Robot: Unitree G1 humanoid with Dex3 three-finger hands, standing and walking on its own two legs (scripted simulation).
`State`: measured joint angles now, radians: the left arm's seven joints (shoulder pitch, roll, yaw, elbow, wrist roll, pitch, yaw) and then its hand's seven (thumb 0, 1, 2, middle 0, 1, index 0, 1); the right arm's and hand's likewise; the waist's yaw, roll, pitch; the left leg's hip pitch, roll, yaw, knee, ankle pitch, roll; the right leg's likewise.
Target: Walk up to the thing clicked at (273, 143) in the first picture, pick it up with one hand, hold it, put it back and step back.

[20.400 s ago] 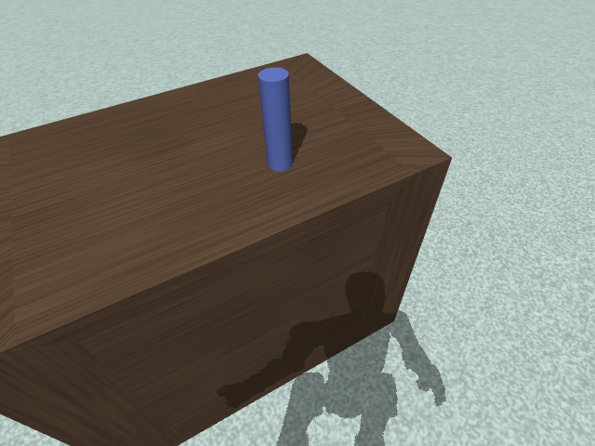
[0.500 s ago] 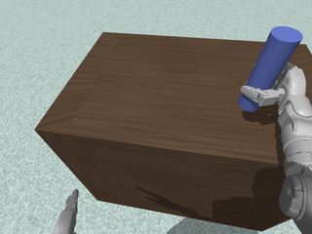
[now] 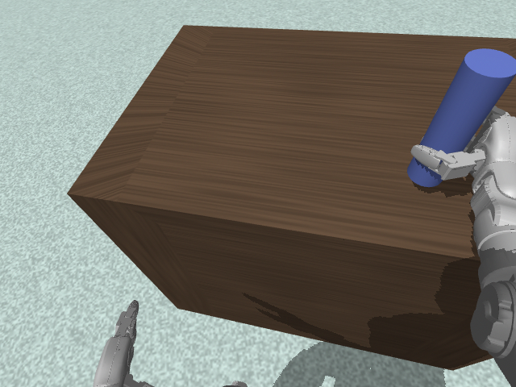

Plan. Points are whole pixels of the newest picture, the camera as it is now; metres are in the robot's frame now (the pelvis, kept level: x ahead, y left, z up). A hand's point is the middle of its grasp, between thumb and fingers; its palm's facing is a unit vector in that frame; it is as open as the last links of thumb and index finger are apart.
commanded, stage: lower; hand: right
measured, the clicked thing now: (451, 128) +0.48 -0.19 +0.14
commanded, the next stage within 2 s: loosen in 0.70 s
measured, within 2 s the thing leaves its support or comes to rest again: rests again in 0.62 s
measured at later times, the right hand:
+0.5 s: hand (438, 150) +0.49 -0.20 +0.08, palm faces +0.10 +1.00 +0.02, open 9.0 cm
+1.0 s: hand (440, 150) +0.50 -0.20 +0.07, palm faces +0.12 +0.99 +0.01, open 8.9 cm
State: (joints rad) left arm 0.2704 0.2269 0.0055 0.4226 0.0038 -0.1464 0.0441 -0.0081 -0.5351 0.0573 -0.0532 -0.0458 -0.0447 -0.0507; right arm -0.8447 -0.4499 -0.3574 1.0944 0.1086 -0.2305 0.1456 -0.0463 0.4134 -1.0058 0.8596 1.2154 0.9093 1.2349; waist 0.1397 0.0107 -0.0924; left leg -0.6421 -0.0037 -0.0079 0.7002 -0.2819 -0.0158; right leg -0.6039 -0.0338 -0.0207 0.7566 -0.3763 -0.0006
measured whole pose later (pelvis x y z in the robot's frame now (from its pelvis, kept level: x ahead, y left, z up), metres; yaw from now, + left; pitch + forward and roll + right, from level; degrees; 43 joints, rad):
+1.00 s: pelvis +0.00 +0.00 -0.03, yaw -1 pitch +18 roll +2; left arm 0.35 0.24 0.02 0.20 0.02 -0.10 0.02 -0.01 -0.51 0.04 -0.06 -0.05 -0.06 -0.05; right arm -0.88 -0.48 -0.41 1.13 0.07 -0.29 0.15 -0.03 0.39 -0.89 0.93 1.11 0.97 1.12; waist 0.18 0.00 -0.13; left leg -0.84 0.00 0.01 0.89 -0.36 -0.01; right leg -0.81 -0.03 0.00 0.95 -0.46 0.00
